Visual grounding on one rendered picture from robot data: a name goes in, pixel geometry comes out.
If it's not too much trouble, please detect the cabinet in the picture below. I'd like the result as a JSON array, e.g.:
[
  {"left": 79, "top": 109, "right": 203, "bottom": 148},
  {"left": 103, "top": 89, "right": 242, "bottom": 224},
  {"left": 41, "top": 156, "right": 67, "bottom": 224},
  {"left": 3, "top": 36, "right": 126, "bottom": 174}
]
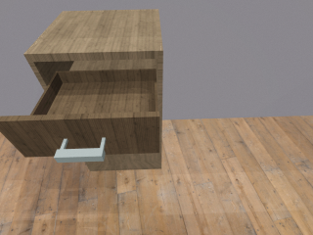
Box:
[{"left": 24, "top": 9, "right": 163, "bottom": 171}]

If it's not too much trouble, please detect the handle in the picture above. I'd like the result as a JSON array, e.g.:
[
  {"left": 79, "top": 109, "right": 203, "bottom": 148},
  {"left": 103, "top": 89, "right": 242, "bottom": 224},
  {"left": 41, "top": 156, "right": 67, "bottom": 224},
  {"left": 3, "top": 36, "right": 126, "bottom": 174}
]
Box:
[{"left": 54, "top": 137, "right": 107, "bottom": 163}]

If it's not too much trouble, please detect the drawer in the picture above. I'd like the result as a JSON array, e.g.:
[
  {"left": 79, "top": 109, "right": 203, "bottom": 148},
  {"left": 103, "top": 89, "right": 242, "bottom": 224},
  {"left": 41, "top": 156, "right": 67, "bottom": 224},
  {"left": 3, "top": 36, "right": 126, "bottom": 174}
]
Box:
[{"left": 0, "top": 69, "right": 160, "bottom": 158}]

